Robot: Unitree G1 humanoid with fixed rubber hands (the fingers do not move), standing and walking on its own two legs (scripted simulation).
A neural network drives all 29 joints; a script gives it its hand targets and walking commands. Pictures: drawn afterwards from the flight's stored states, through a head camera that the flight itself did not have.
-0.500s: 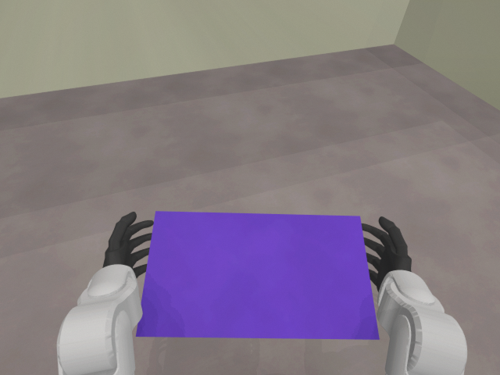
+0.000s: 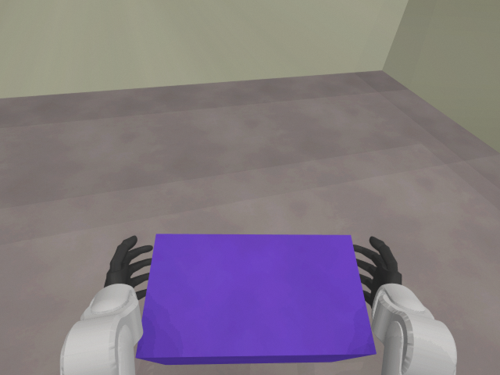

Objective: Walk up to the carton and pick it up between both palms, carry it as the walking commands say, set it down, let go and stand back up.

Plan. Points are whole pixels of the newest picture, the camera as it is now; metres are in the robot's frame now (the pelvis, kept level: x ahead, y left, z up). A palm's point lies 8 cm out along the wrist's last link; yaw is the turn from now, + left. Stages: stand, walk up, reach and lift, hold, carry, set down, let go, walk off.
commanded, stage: carry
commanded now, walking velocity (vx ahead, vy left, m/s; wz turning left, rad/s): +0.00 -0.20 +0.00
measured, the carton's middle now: (252, 304) +0.24 +0.00 +0.01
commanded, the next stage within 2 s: none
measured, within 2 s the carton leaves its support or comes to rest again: neither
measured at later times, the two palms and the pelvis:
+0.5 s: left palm (245, 333) +0.17 +0.02 +0.07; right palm out of the picture +0.17 -0.34 +0.10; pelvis -0.06 -0.16 -0.01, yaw -1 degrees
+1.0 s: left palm out of the picture +0.12 -0.18 +0.09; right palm out of the picture +0.08 -0.53 +0.08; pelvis -0.13 -0.33 -0.01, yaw -2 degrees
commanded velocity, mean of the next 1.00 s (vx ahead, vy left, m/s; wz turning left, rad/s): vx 0.00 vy -0.20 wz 0.00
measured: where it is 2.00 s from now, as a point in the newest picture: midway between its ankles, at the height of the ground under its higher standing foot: outside the picture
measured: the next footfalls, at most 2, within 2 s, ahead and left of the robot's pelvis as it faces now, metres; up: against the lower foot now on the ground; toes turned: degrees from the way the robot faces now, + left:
right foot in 0.18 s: +0.04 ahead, -0.24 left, +0.00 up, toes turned -9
left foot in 0.44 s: +0.00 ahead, -0.05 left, +0.00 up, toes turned +10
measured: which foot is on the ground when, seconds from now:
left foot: down 0.00-0.18, up 0.20-0.42, down 0.44-0.78, up 0.80-1.00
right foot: up 0.00-0.16, down 0.18-0.44, up 0.46-0.76, down 0.78-1.00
